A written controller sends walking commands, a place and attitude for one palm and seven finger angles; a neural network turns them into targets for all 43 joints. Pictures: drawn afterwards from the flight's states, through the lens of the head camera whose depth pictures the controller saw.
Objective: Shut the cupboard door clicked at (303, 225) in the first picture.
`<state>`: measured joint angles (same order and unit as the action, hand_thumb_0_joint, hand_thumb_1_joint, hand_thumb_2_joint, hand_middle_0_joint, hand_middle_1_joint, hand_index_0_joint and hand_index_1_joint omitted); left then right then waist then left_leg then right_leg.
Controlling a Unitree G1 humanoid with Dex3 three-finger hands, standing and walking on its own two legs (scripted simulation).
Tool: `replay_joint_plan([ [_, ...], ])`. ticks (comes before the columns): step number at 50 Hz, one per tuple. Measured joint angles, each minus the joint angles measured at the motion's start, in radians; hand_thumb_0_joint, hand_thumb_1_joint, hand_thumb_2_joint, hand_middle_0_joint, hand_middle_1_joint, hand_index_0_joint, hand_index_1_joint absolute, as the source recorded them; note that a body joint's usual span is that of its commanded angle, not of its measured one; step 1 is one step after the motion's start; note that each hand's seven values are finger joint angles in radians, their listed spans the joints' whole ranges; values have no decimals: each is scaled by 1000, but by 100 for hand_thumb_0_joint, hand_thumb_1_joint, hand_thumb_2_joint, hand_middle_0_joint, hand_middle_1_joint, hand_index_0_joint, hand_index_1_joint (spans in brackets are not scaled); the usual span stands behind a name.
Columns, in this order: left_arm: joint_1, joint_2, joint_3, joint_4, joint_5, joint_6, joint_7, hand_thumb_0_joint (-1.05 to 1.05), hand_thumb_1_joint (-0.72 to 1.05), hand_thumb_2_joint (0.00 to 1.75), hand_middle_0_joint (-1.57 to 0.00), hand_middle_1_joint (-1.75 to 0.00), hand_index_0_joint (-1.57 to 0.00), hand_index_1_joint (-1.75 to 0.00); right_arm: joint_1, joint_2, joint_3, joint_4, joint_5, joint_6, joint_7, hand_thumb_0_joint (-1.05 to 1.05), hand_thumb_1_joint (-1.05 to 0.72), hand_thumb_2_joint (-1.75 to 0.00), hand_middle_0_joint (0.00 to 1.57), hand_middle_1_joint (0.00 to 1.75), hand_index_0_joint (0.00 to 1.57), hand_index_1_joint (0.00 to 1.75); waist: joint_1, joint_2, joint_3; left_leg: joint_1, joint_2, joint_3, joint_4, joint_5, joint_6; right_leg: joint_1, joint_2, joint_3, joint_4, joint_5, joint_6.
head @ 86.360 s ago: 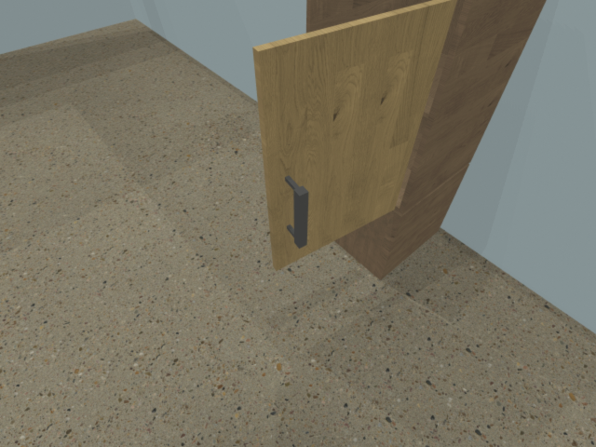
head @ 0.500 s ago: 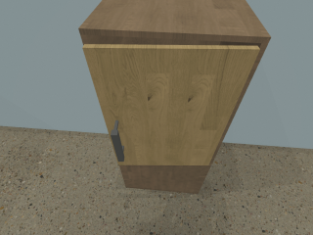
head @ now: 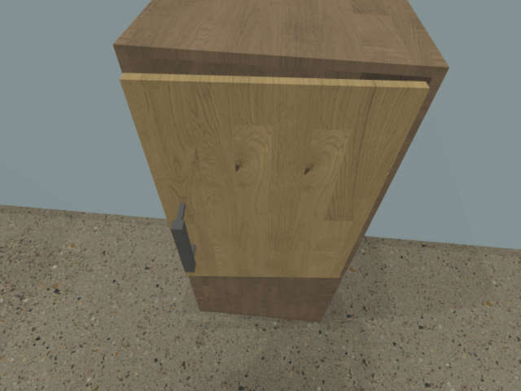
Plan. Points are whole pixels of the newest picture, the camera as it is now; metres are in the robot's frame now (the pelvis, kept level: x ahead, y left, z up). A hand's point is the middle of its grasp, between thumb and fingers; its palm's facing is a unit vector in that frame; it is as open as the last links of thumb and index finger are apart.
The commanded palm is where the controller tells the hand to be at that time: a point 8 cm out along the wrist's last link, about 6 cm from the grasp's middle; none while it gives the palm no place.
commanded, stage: come to a stop and stand still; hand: left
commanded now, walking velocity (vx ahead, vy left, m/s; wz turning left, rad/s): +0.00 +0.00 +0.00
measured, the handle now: (186, 239) +0.42 +0.19 -0.11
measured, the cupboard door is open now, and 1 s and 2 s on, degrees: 5 5 5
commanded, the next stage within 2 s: look again from close up in 0.10 s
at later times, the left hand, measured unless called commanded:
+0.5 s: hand out of the picture +0.00 +0.15 -0.18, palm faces +0.02 -0.98 -0.17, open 7.3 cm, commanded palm none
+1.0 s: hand out of the picture +0.01 +0.14 -0.18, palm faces +0.04 -0.98 -0.18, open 7.3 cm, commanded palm none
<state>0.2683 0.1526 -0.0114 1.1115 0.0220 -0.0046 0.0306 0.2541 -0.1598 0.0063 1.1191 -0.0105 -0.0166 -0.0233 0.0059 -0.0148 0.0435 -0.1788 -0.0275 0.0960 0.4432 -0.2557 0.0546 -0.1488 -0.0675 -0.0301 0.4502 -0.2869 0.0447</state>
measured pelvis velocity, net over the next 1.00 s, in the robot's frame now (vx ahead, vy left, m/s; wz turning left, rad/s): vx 0.02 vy -0.03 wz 0.01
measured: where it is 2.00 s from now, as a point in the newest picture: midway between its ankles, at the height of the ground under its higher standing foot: outside the picture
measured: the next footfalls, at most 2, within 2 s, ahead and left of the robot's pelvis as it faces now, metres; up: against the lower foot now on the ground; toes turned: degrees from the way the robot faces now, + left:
none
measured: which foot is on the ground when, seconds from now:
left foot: down 0.00-1.00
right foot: down 0.00-1.00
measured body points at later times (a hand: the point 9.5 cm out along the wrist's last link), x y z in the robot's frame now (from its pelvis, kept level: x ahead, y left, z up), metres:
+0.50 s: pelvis +0.01 -0.01 +0.00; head +0.03 -0.01 +0.45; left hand +0.00 +0.20 -0.16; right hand +0.02 -0.24 -0.16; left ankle -0.01 +0.08 -0.74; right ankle -0.03 -0.15 -0.74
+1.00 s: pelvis +0.02 -0.03 +0.00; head +0.03 -0.02 +0.45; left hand +0.01 +0.19 -0.16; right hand +0.03 -0.25 -0.16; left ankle -0.01 +0.08 -0.74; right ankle -0.03 -0.15 -0.74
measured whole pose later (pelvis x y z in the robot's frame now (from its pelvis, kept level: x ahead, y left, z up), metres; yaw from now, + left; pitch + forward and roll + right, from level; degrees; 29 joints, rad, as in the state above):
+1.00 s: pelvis +0.02 -0.03 +0.00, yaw +0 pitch +0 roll +1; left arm 0.28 0.15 0.00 1.12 0.02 -0.01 0.04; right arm 0.25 -0.15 0.00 1.14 -0.01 -0.01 -0.04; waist 0.01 -0.02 0.04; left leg -0.14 0.00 0.08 0.41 -0.26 0.01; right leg -0.12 -0.04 -0.05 0.43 -0.30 0.01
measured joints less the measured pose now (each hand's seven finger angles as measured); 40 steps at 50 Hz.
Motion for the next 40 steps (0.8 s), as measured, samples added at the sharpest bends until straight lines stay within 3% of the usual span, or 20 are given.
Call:
replay_joint_plan([
  [40,10,-11,10,13,-1,-7,2,0,91,90,-20,-30,-20,-30,-2,11,-3,27,-2,-1,-11,1,-92,-90,20,30,20,30,5,-1,1,31,24,-18,-31,-4,-36,30,26,-18,-22,-16,-31],
])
